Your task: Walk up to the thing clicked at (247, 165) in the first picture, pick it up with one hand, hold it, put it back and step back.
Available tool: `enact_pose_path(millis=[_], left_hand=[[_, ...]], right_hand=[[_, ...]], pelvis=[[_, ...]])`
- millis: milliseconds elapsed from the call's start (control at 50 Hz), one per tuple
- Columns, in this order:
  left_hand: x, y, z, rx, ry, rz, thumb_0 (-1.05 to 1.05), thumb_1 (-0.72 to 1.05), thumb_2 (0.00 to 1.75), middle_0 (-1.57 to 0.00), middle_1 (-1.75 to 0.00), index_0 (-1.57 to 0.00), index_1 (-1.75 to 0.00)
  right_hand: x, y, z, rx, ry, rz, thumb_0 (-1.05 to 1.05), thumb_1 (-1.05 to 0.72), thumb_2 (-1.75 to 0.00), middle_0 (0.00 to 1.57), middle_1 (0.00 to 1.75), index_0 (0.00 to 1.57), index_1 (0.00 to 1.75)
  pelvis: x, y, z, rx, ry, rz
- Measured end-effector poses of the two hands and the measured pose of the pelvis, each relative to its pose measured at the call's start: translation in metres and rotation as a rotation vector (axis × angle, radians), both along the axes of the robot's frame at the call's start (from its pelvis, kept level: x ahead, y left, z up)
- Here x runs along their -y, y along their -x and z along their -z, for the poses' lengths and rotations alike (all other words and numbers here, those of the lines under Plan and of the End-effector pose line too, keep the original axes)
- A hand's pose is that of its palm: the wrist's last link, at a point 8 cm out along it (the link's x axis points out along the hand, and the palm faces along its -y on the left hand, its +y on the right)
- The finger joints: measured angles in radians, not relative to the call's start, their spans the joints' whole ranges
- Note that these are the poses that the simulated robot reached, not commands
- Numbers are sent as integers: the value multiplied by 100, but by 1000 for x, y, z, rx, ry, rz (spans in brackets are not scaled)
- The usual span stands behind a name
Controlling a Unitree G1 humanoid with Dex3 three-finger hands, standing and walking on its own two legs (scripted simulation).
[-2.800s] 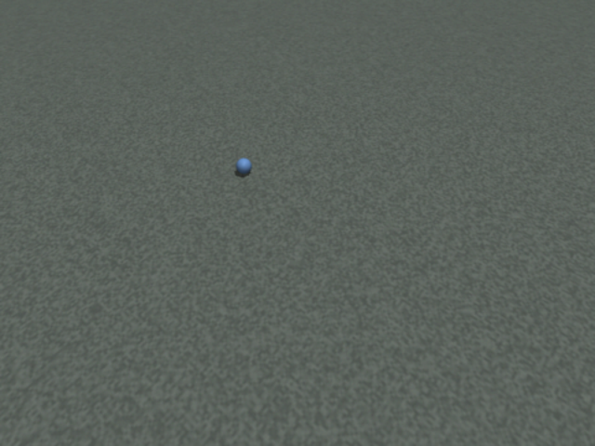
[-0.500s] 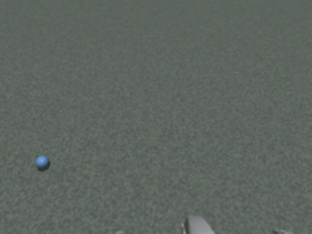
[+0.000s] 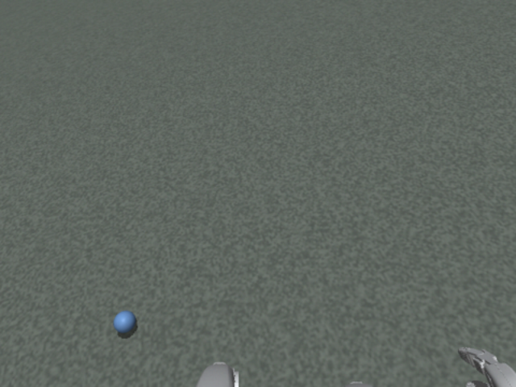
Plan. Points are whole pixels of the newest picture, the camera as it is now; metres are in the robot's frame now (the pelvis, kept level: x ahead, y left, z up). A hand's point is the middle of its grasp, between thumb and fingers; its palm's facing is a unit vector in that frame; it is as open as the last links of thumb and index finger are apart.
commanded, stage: walk up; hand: left
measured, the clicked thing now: (124, 321) +0.49 +0.60 -0.70
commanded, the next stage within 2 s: none
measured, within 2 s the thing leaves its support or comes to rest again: neither
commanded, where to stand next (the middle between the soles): +0.12 +0.60 m, yaw -28 degrees
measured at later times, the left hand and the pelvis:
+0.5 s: hand out of the picture +0.18 +0.50 -0.13, palm faces -0.24 -0.79 -0.57, open 7.4 cm; pelvis +0.04 +0.23 -0.02, yaw -11 degrees
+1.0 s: hand out of the picture +0.21 +0.80 -0.14, palm faces -0.27 -0.74 -0.62, open 7.4 cm; pelvis +0.05 +0.50 -0.02, yaw -18 degrees
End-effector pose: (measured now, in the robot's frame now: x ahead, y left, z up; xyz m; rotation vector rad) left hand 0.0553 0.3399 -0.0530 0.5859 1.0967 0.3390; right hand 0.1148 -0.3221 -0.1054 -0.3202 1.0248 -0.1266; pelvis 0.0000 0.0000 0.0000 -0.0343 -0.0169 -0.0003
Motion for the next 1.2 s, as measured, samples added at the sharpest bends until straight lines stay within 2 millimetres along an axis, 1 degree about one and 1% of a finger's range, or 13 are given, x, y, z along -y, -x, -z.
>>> enact_pose_path(millis=[120,160,200,300,400,520,620,780,860,920,980,1060,1200], left_hand=[[-107,-22,18,-30,-47,56,0,89,90,-21,-31,-21,-30],[-143,-34,30,-45,-70,50,0,89,90,-21,-31,-21,-30],[-163,-47,35,-56,-74,38,1,89,90,-21,-30,-21,-30],[-177,-86,33,-53,4,92,1,90,90,-20,-30,-20,-30],[-175,-115,27,-57,60,176,1,90,90,-21,-30,-21,-30],[-202,-124,25,-22,24,244,0,89,90,-21,-30,-21,-30],[-246,-119,7,36,1,209,0,89,90,-21,-30,-21,-30],[-353,-127,0,6,-69,267,0,89,90,-21,-31,-21,-30],[-426,-140,17,4,-90,288,0,89,90,-21,-31,-21,-30],[-471,-149,34,-14,-98,254,0,89,90,-21,-30,-21,-30],[-488,-159,40,-52,-57,252,1,90,90,-21,-30,-21,-30],[-493,-172,40,-81,27,290,1,90,90,-21,-30,-20,-30],[-504,-185,39,-96,93,379,1,90,90,-21,-30,-21,-30]], right_hand=[[-57,-26,0,55,82,18,1,-91,-90,20,30,20,30],[-82,-18,1,45,108,31,0,-91,-90,20,30,20,30],[-107,0,1,11,104,58,0,-91,-90,20,30,20,30],[-161,50,-6,-124,65,161,1,-91,-90,20,30,20,30],[-196,82,-1,-185,40,234,1,-91,-90,21,30,20,30],[-232,76,30,-174,10,263,1,-91,-90,21,30,20,30],[-272,55,31,-146,-20,203,1,-91,-90,20,30,20,30],[-329,39,24,-43,34,223,1,-91,-90,20,30,20,30],[-375,49,28,-58,96,245,1,-91,-90,20,30,20,30],[-425,72,28,-83,109,268,0,-91,-90,20,29,20,29],[-475,101,19,-143,78,342,0,-91,-90,20,29,20,30],[-534,132,0,-219,33,408,1,-91,-90,21,30,20,30],[-590,163,-5,-271,31,472,1,-90,-90,21,30,20,30]], pelvis=[[-85,-11,26,-26,5,44],[-109,-13,33,-9,-31,72],[-128,-17,30,-7,0,88],[-160,-28,8,-16,1,103],[-194,-39,1,-21,-19,141],[-234,-42,17,9,14,190],[-273,-41,12,27,-7,189],[-363,-41,23,0,-40,254],[-425,-40,41,-11,-29,273],[-464,-41,46,20,-27,311],[-491,-45,31,10,18,308],[-518,-46,8,-11,5,318],[-573,-48,-1,-22,-11,368]])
